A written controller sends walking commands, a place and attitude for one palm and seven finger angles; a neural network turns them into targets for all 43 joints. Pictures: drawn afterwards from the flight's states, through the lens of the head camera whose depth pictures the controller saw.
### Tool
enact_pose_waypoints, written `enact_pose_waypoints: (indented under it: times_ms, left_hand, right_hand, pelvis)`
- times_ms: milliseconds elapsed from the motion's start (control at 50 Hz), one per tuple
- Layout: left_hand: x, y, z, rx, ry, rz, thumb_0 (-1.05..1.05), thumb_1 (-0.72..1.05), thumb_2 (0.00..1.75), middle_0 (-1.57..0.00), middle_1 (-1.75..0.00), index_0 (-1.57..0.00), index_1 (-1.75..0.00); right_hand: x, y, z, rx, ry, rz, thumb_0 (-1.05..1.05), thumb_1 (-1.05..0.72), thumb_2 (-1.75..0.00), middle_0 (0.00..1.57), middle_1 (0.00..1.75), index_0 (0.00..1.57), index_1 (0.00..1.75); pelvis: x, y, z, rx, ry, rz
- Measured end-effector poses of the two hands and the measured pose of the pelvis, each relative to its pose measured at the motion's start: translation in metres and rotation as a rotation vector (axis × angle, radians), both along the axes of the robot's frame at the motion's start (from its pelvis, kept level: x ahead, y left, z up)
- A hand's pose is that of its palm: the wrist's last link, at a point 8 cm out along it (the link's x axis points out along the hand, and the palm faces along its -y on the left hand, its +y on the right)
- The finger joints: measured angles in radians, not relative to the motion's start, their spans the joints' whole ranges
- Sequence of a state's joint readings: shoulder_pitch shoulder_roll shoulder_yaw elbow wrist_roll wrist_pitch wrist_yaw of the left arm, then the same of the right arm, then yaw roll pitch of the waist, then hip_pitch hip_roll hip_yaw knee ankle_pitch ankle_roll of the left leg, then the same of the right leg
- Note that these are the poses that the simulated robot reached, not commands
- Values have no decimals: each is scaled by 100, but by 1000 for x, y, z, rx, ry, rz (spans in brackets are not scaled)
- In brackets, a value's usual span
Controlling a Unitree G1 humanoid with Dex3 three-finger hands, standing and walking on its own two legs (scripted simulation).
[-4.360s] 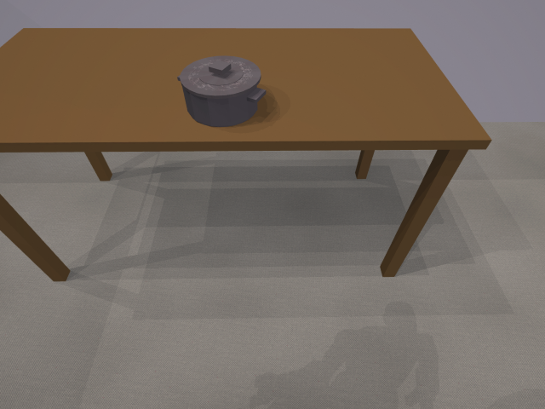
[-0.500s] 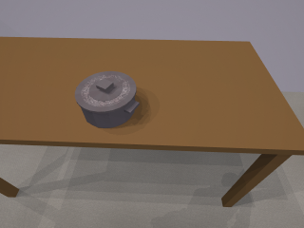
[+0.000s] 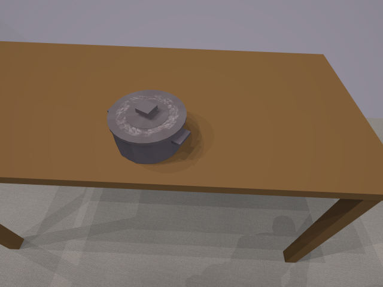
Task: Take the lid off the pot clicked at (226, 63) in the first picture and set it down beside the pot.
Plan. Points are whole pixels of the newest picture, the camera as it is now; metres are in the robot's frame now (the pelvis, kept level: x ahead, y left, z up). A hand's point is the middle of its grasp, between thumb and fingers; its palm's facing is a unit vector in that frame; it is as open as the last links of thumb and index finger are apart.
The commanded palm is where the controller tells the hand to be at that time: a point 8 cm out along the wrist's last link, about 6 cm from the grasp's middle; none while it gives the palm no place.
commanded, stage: come to a stop and stand still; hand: left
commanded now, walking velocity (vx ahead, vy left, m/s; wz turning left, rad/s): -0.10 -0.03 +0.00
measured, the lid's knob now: (146, 108) +0.51 +0.15 +0.08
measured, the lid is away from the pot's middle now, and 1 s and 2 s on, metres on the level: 0.00 0.00 0.00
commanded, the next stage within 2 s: look again from close up in 1.08 s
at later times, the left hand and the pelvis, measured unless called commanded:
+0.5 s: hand out of the picture -0.01 +0.16 -0.17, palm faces +0.00 -0.97 -0.22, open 7.3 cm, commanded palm none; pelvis -0.03 -0.02 +0.00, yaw -1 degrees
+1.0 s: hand out of the picture -0.01 +0.13 -0.17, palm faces +0.00 -0.98 -0.21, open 7.3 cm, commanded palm none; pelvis -0.02 -0.04 +0.00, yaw -1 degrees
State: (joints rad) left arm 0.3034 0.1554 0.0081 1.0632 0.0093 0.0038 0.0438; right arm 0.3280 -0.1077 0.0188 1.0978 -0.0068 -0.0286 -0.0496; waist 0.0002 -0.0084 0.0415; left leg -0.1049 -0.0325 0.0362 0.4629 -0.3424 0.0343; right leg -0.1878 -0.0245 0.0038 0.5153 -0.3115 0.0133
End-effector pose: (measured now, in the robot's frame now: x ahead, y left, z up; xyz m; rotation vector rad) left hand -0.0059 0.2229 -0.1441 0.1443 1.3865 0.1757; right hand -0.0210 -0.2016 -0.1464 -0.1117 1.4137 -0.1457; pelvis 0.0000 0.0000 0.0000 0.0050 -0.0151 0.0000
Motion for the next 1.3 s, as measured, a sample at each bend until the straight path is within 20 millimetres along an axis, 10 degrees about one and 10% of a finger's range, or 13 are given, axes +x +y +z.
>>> enact_pose_waypoints:
  times_ms: [540,860,1300]
  left_hand:
    - [-14,-20,9,21,-44,-52,1,91,90,-20,-30,-20,-30]
    - [-12,-37,8,16,-19,-44,1,92,90,-20,-30,-20,-30]
    - [-18,-44,5,0,1,-31,1,92,90,-20,-30,-20,-30]
  right_hand:
    - [9,-45,-3,-8,-126,23,1,-92,-90,20,29,20,30]
    - [-24,-46,-5,18,5,1,1,-91,-90,20,29,20,30]
    - [-19,-46,-2,14,3,-6,0,-90,-90,20,29,20,30]
  pelvis:
    - [-30,-22,-1,8,6,-15]
    - [-25,-39,1,9,9,-9]
    - [-24,-43,3,6,2,-11]
